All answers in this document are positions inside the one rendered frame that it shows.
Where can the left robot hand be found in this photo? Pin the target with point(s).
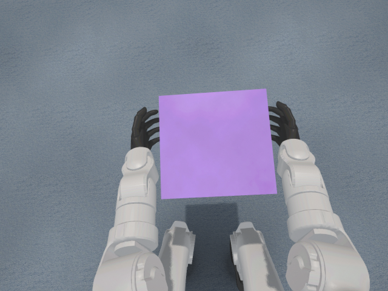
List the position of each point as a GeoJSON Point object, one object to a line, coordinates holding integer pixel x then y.
{"type": "Point", "coordinates": [140, 136]}

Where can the robot left forearm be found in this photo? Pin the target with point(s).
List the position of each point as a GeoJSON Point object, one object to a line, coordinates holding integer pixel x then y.
{"type": "Point", "coordinates": [134, 228]}

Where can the right robot upper arm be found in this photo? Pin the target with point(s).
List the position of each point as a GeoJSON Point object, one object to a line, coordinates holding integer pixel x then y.
{"type": "Point", "coordinates": [320, 266]}

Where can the carton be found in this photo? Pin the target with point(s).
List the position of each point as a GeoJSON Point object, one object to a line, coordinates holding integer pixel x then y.
{"type": "Point", "coordinates": [216, 144]}

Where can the robot left thigh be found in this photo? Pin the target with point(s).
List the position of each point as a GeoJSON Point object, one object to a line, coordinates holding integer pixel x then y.
{"type": "Point", "coordinates": [175, 254]}

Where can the robot left shin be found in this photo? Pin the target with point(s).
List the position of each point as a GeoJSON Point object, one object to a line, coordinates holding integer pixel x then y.
{"type": "Point", "coordinates": [177, 224]}

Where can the left robot upper arm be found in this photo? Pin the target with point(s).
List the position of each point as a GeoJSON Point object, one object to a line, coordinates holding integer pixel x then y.
{"type": "Point", "coordinates": [139, 271]}

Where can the robot right forearm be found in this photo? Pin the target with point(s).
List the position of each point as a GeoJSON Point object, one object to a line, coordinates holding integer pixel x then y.
{"type": "Point", "coordinates": [310, 213]}

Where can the right robot hand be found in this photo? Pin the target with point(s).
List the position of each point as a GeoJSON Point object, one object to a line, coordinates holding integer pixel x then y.
{"type": "Point", "coordinates": [287, 125]}

